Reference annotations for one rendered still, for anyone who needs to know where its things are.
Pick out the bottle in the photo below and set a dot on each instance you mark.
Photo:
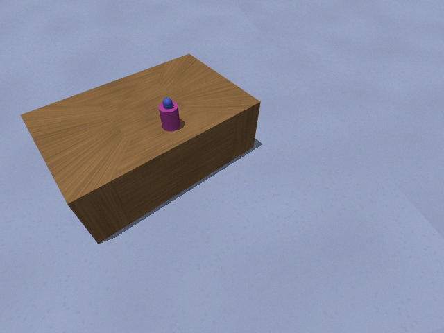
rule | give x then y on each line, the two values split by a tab
169	115

